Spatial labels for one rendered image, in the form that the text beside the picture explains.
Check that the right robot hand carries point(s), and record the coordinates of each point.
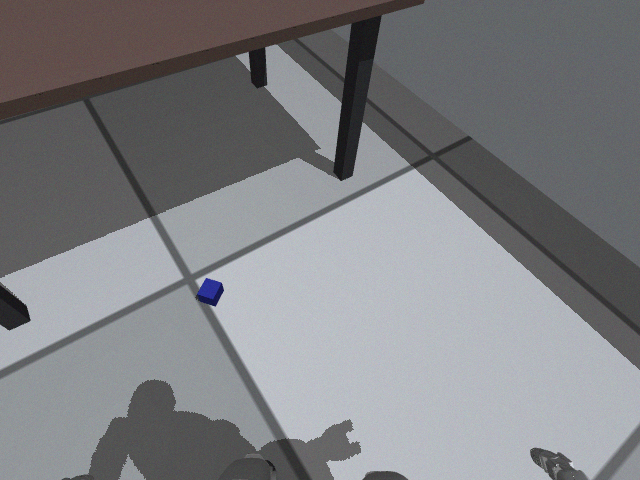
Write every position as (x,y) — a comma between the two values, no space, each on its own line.
(557,465)

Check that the table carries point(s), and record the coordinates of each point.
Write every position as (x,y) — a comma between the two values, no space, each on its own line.
(55,51)

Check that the small box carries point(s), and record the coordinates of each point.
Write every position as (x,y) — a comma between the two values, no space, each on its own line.
(210,292)

